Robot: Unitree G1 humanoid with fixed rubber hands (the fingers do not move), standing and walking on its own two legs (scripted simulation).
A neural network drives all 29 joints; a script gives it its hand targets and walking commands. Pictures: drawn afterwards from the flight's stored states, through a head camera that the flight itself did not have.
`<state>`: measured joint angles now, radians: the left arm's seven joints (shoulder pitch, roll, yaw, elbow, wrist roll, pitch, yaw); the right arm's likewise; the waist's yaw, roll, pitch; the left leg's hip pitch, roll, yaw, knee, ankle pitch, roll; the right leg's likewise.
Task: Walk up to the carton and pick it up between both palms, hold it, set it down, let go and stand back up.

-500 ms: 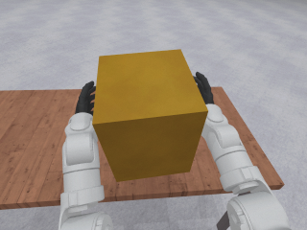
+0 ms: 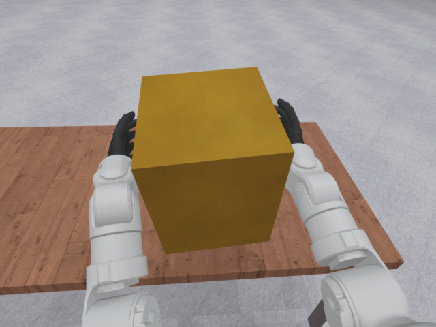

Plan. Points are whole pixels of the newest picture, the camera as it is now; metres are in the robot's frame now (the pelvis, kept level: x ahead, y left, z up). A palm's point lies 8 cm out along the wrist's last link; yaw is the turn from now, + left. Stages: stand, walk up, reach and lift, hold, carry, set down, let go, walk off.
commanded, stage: hold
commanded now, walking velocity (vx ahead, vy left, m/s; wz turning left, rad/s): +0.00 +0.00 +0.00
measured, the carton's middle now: (209, 164) +0.36 +0.01 +0.15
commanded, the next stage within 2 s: none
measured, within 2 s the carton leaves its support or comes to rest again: neither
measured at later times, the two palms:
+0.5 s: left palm (117, 161) +0.35 +0.16 +0.17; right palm (287, 146) +0.36 -0.13 +0.18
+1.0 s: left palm (121, 159) +0.36 +0.16 +0.17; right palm (287, 144) +0.37 -0.13 +0.18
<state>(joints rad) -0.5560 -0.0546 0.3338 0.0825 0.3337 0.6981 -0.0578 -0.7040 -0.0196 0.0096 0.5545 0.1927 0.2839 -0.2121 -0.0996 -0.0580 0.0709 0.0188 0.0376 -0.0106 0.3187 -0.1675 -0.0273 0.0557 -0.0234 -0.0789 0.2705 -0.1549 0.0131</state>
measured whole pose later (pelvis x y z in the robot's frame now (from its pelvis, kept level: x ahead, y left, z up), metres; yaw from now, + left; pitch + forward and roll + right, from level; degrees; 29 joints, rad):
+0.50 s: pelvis +0.00 +0.01 +0.00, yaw +0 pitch -10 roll -1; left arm -0.52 -0.06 0.32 0.04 0.33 0.71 -0.06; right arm -0.66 -0.02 0.02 0.52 0.20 0.29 -0.22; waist -0.10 -0.06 0.07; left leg 0.03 0.03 -0.01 0.33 -0.18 -0.02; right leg 0.07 -0.03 -0.07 0.26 -0.15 0.02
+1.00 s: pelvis +0.00 +0.00 +0.00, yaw +0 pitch -10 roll -1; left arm -0.56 -0.06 0.35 0.08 0.34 0.71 -0.07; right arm -0.70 -0.02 0.01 0.56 0.19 0.29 -0.22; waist -0.09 -0.06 0.07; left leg 0.02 0.04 -0.01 0.31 -0.17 -0.03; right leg 0.05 -0.02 -0.08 0.28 -0.16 0.01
